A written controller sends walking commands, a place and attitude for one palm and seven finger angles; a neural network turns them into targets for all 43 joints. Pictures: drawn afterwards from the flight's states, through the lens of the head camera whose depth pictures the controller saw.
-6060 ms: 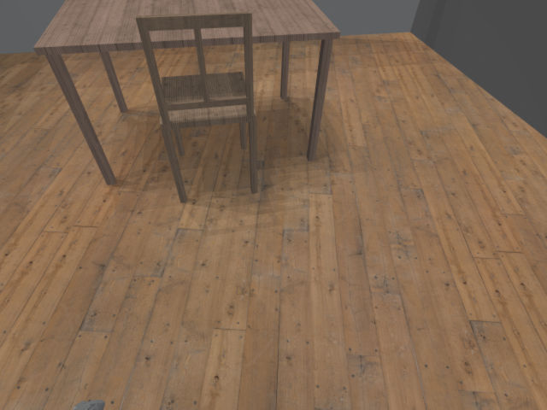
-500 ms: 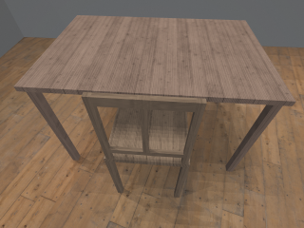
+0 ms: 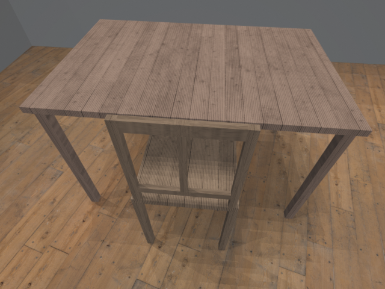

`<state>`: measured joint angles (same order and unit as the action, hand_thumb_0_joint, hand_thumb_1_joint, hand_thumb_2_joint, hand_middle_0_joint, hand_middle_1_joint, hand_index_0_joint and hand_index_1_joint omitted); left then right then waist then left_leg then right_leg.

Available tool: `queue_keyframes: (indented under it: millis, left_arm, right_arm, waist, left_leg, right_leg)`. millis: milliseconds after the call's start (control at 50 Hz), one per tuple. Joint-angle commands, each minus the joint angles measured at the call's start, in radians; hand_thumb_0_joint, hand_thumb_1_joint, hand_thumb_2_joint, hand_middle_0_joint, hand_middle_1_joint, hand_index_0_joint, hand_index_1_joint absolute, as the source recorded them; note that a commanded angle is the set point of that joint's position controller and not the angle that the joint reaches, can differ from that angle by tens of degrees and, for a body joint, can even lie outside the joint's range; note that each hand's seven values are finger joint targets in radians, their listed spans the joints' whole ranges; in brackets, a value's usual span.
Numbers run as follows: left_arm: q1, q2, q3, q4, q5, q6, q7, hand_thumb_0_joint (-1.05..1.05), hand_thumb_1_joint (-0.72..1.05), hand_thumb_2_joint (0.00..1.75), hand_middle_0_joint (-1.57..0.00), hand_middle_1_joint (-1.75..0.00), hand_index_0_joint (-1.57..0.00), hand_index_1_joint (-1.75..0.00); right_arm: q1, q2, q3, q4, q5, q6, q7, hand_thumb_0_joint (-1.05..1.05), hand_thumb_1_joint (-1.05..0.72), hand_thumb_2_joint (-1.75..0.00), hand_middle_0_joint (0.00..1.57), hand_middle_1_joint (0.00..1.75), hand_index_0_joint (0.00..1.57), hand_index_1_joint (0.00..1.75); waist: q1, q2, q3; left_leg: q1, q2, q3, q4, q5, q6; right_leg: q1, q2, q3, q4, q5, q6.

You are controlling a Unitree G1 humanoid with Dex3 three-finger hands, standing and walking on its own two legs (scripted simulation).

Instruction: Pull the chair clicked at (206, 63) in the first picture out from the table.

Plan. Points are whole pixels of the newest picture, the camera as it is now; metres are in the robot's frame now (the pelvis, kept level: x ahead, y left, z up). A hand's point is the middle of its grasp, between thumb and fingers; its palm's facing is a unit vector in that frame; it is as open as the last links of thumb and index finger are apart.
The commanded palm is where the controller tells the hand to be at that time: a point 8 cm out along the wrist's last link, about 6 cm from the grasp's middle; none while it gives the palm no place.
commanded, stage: look again from close up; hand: left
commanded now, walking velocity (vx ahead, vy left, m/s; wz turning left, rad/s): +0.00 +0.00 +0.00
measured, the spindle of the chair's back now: (183, 165) +0.46 +0.06 -0.09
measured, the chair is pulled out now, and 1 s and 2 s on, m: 0.00 0.00 0.00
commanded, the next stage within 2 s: raise the hand toward the chair's back in 1.06 s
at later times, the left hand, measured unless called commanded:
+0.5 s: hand out of the picture -0.02 +0.16 -0.18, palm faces +0.04 -0.99 -0.17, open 7.4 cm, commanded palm none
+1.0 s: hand out of the picture -0.02 +0.16 -0.18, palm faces +0.04 -0.99 -0.16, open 7.4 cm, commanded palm none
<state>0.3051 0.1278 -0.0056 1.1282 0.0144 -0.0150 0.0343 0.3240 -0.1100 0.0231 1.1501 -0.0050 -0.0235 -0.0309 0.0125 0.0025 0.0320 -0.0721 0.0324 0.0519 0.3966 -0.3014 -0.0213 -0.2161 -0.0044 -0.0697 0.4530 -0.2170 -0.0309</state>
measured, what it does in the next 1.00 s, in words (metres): stands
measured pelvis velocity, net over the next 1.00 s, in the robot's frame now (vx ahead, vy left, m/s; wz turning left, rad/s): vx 0.00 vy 0.01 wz -0.01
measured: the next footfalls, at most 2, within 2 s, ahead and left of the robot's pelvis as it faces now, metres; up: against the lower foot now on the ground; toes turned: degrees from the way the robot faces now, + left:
none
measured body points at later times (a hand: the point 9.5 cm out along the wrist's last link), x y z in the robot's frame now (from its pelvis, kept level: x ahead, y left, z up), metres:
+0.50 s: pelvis +0.00 +0.00 +0.00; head +0.00 +0.01 +0.45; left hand -0.02 +0.21 -0.16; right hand -0.03 -0.19 -0.16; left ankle -0.06 +0.13 -0.74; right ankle +0.02 -0.10 -0.74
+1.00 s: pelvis +0.00 +0.01 +0.00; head +0.00 +0.01 +0.45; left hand -0.02 +0.21 -0.16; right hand -0.03 -0.19 -0.16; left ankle -0.06 +0.13 -0.74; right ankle +0.02 -0.10 -0.74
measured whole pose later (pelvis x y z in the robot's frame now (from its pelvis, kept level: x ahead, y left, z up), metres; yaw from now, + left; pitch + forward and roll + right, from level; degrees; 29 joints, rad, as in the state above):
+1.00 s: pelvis +0.00 +0.01 +0.00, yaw +0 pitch -1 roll +0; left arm 0.32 0.12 0.00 1.11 0.02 -0.01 0.04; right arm 0.33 -0.09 0.02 1.14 0.00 -0.03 -0.03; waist 0.02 -0.01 0.03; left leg -0.08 0.03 0.06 0.41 -0.30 -0.01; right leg -0.23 -0.01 -0.06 0.46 -0.21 -0.02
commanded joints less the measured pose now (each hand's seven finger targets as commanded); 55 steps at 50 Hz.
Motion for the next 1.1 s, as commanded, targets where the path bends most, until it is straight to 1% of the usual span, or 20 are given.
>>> queue_keyframes:
  millis: [0, 40, 220, 300, 320, 380, 420, 500, 540, 600, 620, 680, 720, 800, 840, 900, 920, 980, 1020, 1080]
  left_arm:
    - [0.071, 0.097, 0.013, -0.032, -0.005, -0.015, 0.004, 0.00, 0.90, 0.90, -0.20, -0.30, -0.20, -0.30]
    - [0.070, 0.096, 0.013, -0.033, -0.005, -0.013, 0.004, 0.00, 0.90, 0.90, -0.20, -0.30, -0.20, -0.30]
    - [0.082, 0.087, 0.013, -0.034, -0.005, -0.011, 0.004, 0.00, 0.90, 0.90, -0.20, -0.30, -0.20, -0.30]
    - [0.091, 0.082, 0.013, -0.034, -0.004, -0.014, 0.005, 0.00, 0.90, 0.90, -0.20, -0.30, -0.20, -0.30]
    - [0.084, 0.083, 0.011, -0.034, -0.005, -0.012, 0.005, 0.00, 0.90, 0.90, -0.20, -0.30, -0.20, -0.30]
    - [0.093, 0.081, 0.012, -0.035, -0.004, -0.013, 0.006, 0.00, 0.90, 0.90, -0.20, -0.30, -0.20, -0.30]
    - [0.089, 0.082, 0.011, -0.036, -0.005, -0.011, 0.005, 0.00, 0.90, 0.90, -0.20, -0.30, -0.20, -0.30]
    - [0.092, 0.082, 0.013, -0.038, -0.004, -0.013, 0.006, 0.00, 0.90, 0.90, -0.20, -0.30, -0.20, -0.30]
    - [0.091, 0.076, 0.013, -0.038, -0.003, -0.011, 0.007, 0.00, 0.90, 0.90, -0.20, -0.30, -0.20, -0.30]
    - [0.095, 0.079, 0.013, -0.038, -0.003, -0.011, 0.007, 0.00, 0.90, 0.90, -0.20, -0.30, -0.20, -0.30]
    - [0.092, 0.078, 0.012, -0.039, -0.004, -0.009, 0.006, 0.00, 0.90, 0.90, -0.20, -0.30, -0.20, -0.30]
    - [0.099, 0.078, 0.013, -0.041, -0.003, -0.013, 0.007, 0.00, 0.90, 0.90, -0.20, -0.30, -0.20, -0.30]
    - [0.093, 0.076, 0.012, -0.040, -0.004, -0.011, 0.007, 0.00, 0.90, 0.90, -0.20, -0.30, -0.20, -0.30]
    - [0.100, 0.075, 0.013, -0.038, -0.003, -0.012, 0.007, 0.00, 0.90, 0.90, -0.20, -0.30, -0.20, -0.30]
    - [0.096, 0.076, 0.014, -0.041, -0.002, -0.011, 0.007, 0.00, 0.90, 0.90, -0.20, -0.30, -0.20, -0.30]
    - [0.102, 0.076, 0.014, -0.039, -0.002, -0.012, 0.007, 0.00, 0.90, 0.90, -0.20, -0.30, -0.20, -0.30]
    - [0.095, 0.079, 0.012, -0.041, -0.003, -0.011, 0.007, 0.00, 0.90, 0.90, -0.20, -0.30, -0.20, -0.30]
    - [0.100, 0.077, 0.014, -0.040, -0.002, -0.013, 0.007, 0.00, 0.90, 0.90, -0.20, -0.30, -0.20, -0.30]
    - [0.099, 0.078, 0.013, -0.039, -0.003, -0.011, 0.007, 0.00, 0.90, 0.90, -0.20, -0.30, -0.20, -0.30]
    - [0.101, 0.076, 0.014, -0.039, -0.002, -0.012, 0.008, 0.00, 0.90, 0.90, -0.20, -0.30, -0.20, -0.30]
  right_arm:
    - [0.098, -0.074, -0.015, -0.016, -0.002, -0.009, -0.006, 0.00, -0.90, -0.90, 0.20, 0.30, 0.20, 0.30]
    - [0.099, -0.074, -0.015, -0.017, -0.002, -0.007, -0.006, 0.00, -0.90, -0.90, 0.20, 0.30, 0.20, 0.30]
    - [0.108, -0.065, -0.015, -0.018, -0.001, -0.010, -0.008, 0.00, -0.90, -0.90, 0.20, 0.30, 0.20, 0.30]
    - [0.112, -0.067, -0.015, -0.017, -0.001, -0.013, -0.008, 0.00, -0.90, -0.90, 0.20, 0.30, 0.20, 0.30]
    - [0.108, -0.066, -0.016, -0.018, 0.000, -0.010, -0.009, 0.00, -0.90, -0.90, 0.20, 0.30, 0.20, 0.30]
    - [0.110, -0.066, -0.015, -0.017, 0.000, -0.012, -0.008, 0.00, -0.90, -0.90, 0.20, 0.30, 0.20, 0.30]
    - [0.107, -0.063, -0.016, -0.019, 0.000, -0.009, -0.009, 0.00, -0.90, -0.90, 0.20, 0.30, 0.20, 0.30]
    - [0.115, -0.063, -0.016, -0.017, 0.000, -0.013, -0.008, 0.00, -0.90, -0.90, 0.20, 0.30, 0.20, 0.30]
    - [0.107, -0.064, -0.016, -0.020, 0.000, -0.011, -0.009, 0.00, -0.90, -0.90, 0.20, 0.30, 0.20, 0.30]
    - [0.112, -0.063, -0.015, -0.020, 0.000, -0.012, -0.009, 0.00, -0.90, -0.90, 0.20, 0.30, 0.20, 0.30]
    - [0.108, -0.062, -0.016, -0.021, 0.000, -0.010, -0.009, 0.00, -0.90, -0.90, 0.20, 0.30, 0.20, 0.30]
    - [0.110, -0.065, -0.016, -0.021, 0.000, -0.014, -0.009, 0.00, -0.90, -0.90, 0.20, 0.30, 0.20, 0.30]
    - [0.108, -0.063, -0.016, -0.019, 0.001, -0.013, -0.010, 0.00, -0.90, -0.90, 0.20, 0.30, 0.20, 0.30]
    - [0.108, -0.064, -0.015, -0.020, 0.000, -0.014, -0.010, 0.00, -0.90, -0.90, 0.20, 0.30, 0.20, 0.30]
    - [0.105, -0.063, -0.016, -0.020, 0.001, -0.012, -0.010, 0.00, -0.90, -0.90, 0.20, 0.30, 0.20, 0.30]
    - [0.108, -0.062, -0.016, -0.019, 0.000, -0.013, -0.010, 0.00, -0.90, -0.90, 0.20, 0.30, 0.20, 0.30]
    - [0.105, -0.060, -0.017, -0.019, 0.001, -0.011, -0.010, 0.00, -0.90, -0.90, 0.20, 0.30, 0.20, 0.30]
    - [0.110, -0.063, -0.016, -0.018, 0.000, -0.013, -0.010, 0.00, -0.90, -0.90, 0.20, 0.30, 0.20, 0.30]
    - [0.101, -0.060, -0.016, -0.019, 0.001, -0.011, -0.010, 0.00, -0.90, -0.90, 0.20, 0.30, 0.20, 0.30]
    - [0.110, -0.062, -0.015, -0.017, 0.001, -0.013, -0.010, 0.00, -0.90, -0.90, 0.20, 0.30, 0.20, 0.30]
  waist:
    - [-0.007, -0.008, 0.052]
    - [-0.006, -0.002, 0.073]
    - [-0.005, 0.019, 0.071]
    - [-0.005, 0.005, 0.051]
    - [-0.006, 0.001, 0.073]
    - [-0.004, 0.001, 0.059]
    - [-0.004, 0.001, 0.081]
    - [-0.005, 0.010, 0.053]
    - [-0.003, 0.011, 0.080]
    - [-0.003, 0.003, 0.062]
    - [-0.003, 0.004, 0.082]
    - [-0.003, 0.010, 0.048]
    - [-0.003, 0.010, 0.069]
    - [-0.003, 0.007, 0.056]
    - [-0.002, 0.002, 0.079]
    - [-0.004, 0.008, 0.053]
    - [-0.004, 0.005, 0.072]
    - [-0.004, -0.003, 0.049]
    - [-0.002, 0.004, 0.077]
    - [-0.003, 0.006, 0.054]
  left_leg:
    - [-0.112, 0.057, -0.054, -0.071, 0.132, 0.040]
    - [-0.128, 0.055, -0.055, -0.074, 0.112, 0.040]
    - [-0.127, 0.062, -0.058, -0.082, 0.125, 0.044]
    - [-0.115, 0.062, -0.058, -0.069, 0.151, 0.044]
    - [-0.125, 0.064, -0.060, -0.079, 0.131, 0.045]
    - [-0.121, 0.061, -0.057, -0.071, 0.144, 0.045]
    - [-0.130, 0.062, -0.058, -0.078, 0.120, 0.045]
    - [-0.122, 0.061, -0.059, -0.070, 0.148, 0.045]
    - [-0.134, 0.062, -0.062, -0.075, 0.137, 0.046]
    - [-0.125, 0.062, -0.063, -0.073, 0.141, 0.047]
    - [-0.132, 0.065, -0.061, -0.080, 0.123, 0.048]
    - [-0.115, 0.063, -0.060, -0.068, 0.162, 0.048]
    - [-0.124, 0.068, -0.062, -0.077, 0.159, 0.049]
    - [-0.117, 0.064, -0.061, -0.068, 0.165, 0.048]
    - [-0.132, 0.064, -0.062, -0.073, 0.152, 0.047]
    - [-0.112, 0.063, -0.059, -0.069, 0.159, 0.048]
    - [-0.122, 0.065, -0.061, -0.077, 0.148, 0.049]
    - [-0.113, 0.064, -0.061, -0.069, 0.159, 0.048]
    - [-0.124, 0.065, -0.058, -0.075, 0.145, 0.047]
    - [-0.117, 0.065, -0.060, -0.072, 0.157, 0.047]
  right_leg:
    - [0.037, -0.105, 0.122, -0.093, 0.127, -0.015]
    - [0.029, -0.104, 0.123, -0.103, 0.092, -0.014]
    - [0.024, -0.096, 0.114, -0.096, 0.092, -0.015]
    - [0.032, -0.100, 0.116, -0.083, 0.135, -0.015]
    - [0.023, -0.095, 0.116, -0.089, 0.113, -0.015]
    - [0.027, -0.100, 0.117, -0.082, 0.127, -0.014]
    - [0.015, -0.095, 0.118, -0.091, 0.096, -0.014]
    - [0.030, -0.099, 0.116, -0.079, 0.127, -0.014]
    - [0.016, -0.095, 0.117, -0.082, 0.112, -0.014]
    - [0.020, -0.095, 0.118, -0.078, 0.112, -0.013]
    - [0.012, -0.092, 0.116, -0.086, 0.094, -0.013]
    - [0.027, -0.097, 0.116, -0.072, 0.140, -0.013]
    - [0.024, -0.092, 0.112, -0.071, 0.139, -0.014]
    - [0.025, -0.097, 0.118, -0.069, 0.148, -0.014]
    - [0.018, -0.094, 0.114, -0.072, 0.133, -0.012]
    - [0.022, -0.096, 0.119, -0.073, 0.138, -0.014]
    - [0.019, -0.092, 0.117, -0.078, 0.128, -0.014]
    - [0.026, -0.096, 0.119, -0.073, 0.141, -0.014]
    - [0.016, -0.092, 0.117, -0.080, 0.130, -0.014]
    - [0.025, -0.095, 0.119, -0.072, 0.139, -0.015]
